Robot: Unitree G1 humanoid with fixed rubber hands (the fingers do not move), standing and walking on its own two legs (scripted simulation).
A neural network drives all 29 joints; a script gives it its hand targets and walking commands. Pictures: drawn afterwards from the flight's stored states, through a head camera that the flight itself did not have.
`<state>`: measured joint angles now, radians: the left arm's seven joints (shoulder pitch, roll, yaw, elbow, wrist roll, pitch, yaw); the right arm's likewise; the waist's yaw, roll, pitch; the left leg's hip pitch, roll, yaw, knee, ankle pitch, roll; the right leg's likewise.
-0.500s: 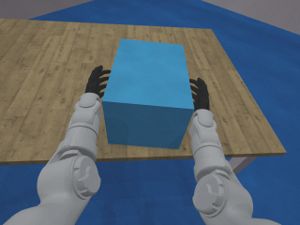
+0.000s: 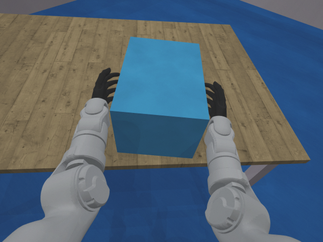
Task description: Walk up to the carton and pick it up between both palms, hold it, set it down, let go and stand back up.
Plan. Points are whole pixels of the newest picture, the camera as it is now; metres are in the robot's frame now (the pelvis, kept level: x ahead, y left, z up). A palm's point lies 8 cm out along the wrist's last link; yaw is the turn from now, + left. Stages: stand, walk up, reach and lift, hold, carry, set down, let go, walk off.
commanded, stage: set down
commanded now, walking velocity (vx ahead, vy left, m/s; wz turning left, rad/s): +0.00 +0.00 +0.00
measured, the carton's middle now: (160, 95) +0.50 +0.03 +0.08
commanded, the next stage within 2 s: none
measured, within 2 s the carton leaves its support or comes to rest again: neither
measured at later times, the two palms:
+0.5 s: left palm (101, 100) +0.45 +0.18 +0.10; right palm (216, 114) +0.43 -0.12 +0.10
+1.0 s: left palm (103, 89) +0.47 +0.18 +0.11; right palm (218, 110) +0.45 -0.13 +0.09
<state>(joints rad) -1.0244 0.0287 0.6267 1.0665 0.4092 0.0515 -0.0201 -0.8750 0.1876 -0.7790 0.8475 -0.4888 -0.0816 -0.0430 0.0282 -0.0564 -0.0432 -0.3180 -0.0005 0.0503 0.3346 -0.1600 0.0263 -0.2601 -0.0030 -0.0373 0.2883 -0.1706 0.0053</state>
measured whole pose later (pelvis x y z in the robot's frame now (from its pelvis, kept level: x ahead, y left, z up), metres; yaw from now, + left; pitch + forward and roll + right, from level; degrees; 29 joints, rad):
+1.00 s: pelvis +0.00 +0.00 -0.02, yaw -2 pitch +22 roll -3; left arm -1.17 0.24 0.13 1.44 -0.11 -0.07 0.09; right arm -1.03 -0.06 -0.20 1.23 0.06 0.00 -0.16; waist 0.00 0.01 -0.29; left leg -0.67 0.05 0.07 0.52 -0.23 0.02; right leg -0.58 0.03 -0.04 0.39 -0.19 0.00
